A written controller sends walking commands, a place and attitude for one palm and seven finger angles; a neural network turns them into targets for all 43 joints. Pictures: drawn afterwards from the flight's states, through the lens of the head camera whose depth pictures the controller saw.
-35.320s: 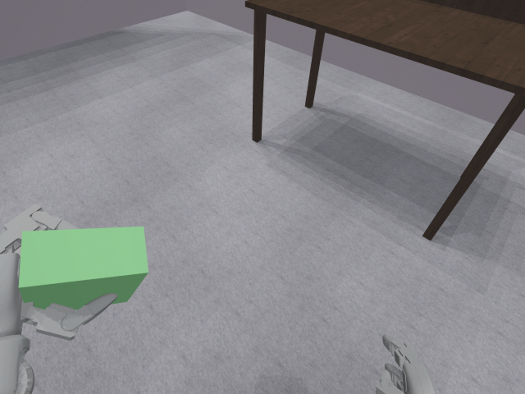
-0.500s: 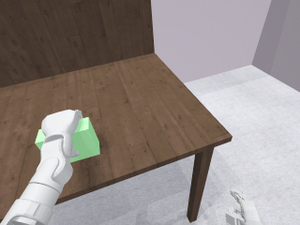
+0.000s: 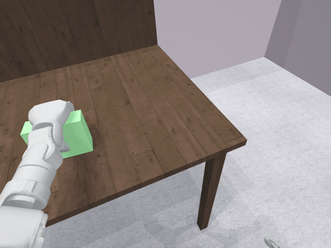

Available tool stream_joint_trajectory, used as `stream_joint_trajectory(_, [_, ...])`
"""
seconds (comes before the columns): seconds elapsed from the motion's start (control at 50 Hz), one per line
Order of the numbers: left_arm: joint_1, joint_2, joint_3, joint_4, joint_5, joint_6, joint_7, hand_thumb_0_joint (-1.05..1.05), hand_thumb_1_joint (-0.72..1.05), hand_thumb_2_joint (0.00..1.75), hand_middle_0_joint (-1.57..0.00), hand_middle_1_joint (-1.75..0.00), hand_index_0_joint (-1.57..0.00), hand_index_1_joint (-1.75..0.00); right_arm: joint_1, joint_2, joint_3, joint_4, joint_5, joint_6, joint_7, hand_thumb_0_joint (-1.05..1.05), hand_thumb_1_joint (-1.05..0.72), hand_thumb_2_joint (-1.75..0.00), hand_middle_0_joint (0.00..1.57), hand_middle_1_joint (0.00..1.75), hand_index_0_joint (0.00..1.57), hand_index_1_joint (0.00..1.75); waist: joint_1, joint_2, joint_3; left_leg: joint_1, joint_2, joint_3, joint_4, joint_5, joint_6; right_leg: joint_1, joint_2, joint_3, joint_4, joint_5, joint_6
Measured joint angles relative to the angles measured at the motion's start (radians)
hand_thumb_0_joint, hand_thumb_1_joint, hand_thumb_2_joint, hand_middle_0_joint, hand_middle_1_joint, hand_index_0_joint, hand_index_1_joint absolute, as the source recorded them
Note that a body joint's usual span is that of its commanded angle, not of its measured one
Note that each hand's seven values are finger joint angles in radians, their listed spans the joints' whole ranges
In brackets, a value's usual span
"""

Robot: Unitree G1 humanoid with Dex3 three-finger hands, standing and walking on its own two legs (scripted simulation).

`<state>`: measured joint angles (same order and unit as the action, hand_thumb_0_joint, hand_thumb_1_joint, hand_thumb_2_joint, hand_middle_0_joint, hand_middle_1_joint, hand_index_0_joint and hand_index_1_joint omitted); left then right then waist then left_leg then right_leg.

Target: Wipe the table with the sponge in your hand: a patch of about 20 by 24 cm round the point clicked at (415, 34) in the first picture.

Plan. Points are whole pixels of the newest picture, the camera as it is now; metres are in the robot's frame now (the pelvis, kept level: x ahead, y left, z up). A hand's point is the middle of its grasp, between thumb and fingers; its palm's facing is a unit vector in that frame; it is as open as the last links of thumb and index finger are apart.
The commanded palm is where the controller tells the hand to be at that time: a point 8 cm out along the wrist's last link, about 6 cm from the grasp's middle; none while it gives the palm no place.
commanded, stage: wipe forward along the middle lane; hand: left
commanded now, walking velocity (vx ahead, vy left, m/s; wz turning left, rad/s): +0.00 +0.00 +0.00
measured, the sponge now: (63, 141) +0.36 +0.31 +0.07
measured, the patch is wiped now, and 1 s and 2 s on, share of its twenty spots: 0.90 0.95 0.95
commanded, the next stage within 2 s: slide back across to the first lane in 0.48 s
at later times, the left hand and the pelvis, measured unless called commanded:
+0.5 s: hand (58, 116) +0.42 +0.34 +0.11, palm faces -0.09 -0.03 -1.00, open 9.8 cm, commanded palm +0.41 +0.33 +0.15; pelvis +0.01 +0.03 +0.00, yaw +0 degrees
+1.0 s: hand (42, 115) +0.42 +0.38 +0.11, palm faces -0.04 -0.04 -1.00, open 9.8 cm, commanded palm +0.39 +0.38 +0.17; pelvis +0.04 +0.06 +0.01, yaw -1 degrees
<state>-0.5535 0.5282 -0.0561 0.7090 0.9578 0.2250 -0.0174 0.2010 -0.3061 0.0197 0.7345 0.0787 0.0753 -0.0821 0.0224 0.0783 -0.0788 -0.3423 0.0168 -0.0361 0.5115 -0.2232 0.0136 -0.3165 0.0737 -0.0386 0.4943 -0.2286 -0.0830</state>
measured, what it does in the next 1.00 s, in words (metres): shifts its weight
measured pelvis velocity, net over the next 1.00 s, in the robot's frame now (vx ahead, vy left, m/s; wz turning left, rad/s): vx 0.04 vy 0.06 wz -0.02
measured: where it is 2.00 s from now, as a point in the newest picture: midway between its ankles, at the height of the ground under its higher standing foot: outside the picture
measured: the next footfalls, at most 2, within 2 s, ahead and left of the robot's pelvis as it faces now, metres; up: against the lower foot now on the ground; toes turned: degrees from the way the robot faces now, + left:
none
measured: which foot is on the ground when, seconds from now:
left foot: down 0.00-1.00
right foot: down 0.00-1.00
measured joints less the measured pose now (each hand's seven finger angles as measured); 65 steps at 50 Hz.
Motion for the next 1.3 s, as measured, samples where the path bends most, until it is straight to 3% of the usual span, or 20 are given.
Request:
stream_joint_trajectory(0.24, [-0.092,0.03,0.029,0.141,0.025,-0.046,0.03,0.02,-0.51,1.07,-0.76,-1.37,-0.8,-1.32,0.034,-0.001,-0.009,0.009,0.002,0.016,0.012,0.01,-0.91,-0.89,0.2,0.3,0.2,0.3,-0.027,-0.006,-0.016,-0.047,0.0,0.007,0.014,-0.005,-0.001,-0.042,-0.001,0.009,-0.001,0.004,0.011])
stream_joint_trajectory(0.6, [-0.224,0.037,0.019,0.26,0.059,-0.051,0.045,0.02,-0.52,1.08,-0.77,-1.36,-0.8,-1.33,0.033,0.014,-0.003,-0.007,-0.003,0.019,0.023,0.01,-0.91,-0.89,0.2,0.3,0.2,0.3,-0.044,-0.024,-0.027,-0.087,-0.023,0.015,0.012,-0.007,0.006,-0.07,-0.024,0.018,-0.025,0.008,0.046])
stream_joint_trajectory(0.86, [-0.102,0.024,0.057,0.11,0.046,-0.024,0.059,0.01,-0.52,1.08,-0.77,-1.37,-0.8,-1.33,0.029,0.023,-0.003,-0.018,-0.003,0.036,0.037,0.01,-0.91,-0.89,0.2,0.3,0.2,0.3,-0.031,-0.021,-0.022,-0.011,-0.041,0.045,-0.028,-0.019,0.034,0.001,-0.043,0.05,-0.067,0.005,0.071])
stream_joint_trajectory(1.06, [0.014,0.04,0.057,-0.069,0.023,0.027,0.0,0.0,-0.51,1.08,-0.76,-1.37,-0.79,-1.34,-0.015,0.022,-0.003,-0.053,-0.005,0.028,0.044,0.01,-0.91,-0.89,0.2,0.3,0.2,0.3,0.002,-0.021,0.001,0.04,-0.057,0.031,-0.049,-0.025,0.045,0.063,-0.058,0.037,-0.098,-0.003,0.077])
stream_joint_trajectory(1.2, [0.04,0.042,0.042,-0.137,0.023,0.021,-0.033,0.0,-0.5,1.08,-0.76,-1.37,-0.79,-1.35,-0.055,0.02,0.0,-0.066,-0.01,0.024,0.04,0.01,-0.91,-0.89,0.2,0.3,0.2,0.3,0.026,-0.019,0.011,0.05,-0.066,0.011,-0.048,-0.028,0.046,0.083,-0.064,0.017,-0.106,-0.01,0.074])
stream_joint_trajectory(1.3, [0.038,0.055,0.056,-0.13,0.024,-0.003,-0.053,0.0,-0.5,1.08,-0.76,-1.38,-0.78,-1.35,-0.074,0.026,0.01,-0.069,-0.014,0.025,0.036,0.01,-0.91,-0.89,0.2,0.3,0.2,0.3,0.03,-0.02,0.016,0.053,-0.065,0.007,-0.052,-0.027,0.044,0.089,-0.064,0.013,-0.112,-0.009,0.075])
